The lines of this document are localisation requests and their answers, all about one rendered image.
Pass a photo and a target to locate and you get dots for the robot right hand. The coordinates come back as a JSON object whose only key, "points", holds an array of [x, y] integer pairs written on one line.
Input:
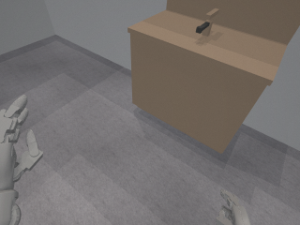
{"points": [[237, 215]]}

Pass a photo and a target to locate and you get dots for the robot left forearm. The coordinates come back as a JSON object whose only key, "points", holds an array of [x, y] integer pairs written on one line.
{"points": [[10, 212]]}

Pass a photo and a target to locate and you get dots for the tap lever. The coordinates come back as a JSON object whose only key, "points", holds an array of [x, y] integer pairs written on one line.
{"points": [[199, 29]]}

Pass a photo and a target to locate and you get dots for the counter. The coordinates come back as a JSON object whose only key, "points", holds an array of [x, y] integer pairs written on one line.
{"points": [[205, 84]]}

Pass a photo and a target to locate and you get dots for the robot left hand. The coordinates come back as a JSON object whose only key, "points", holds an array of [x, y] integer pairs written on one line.
{"points": [[10, 122]]}

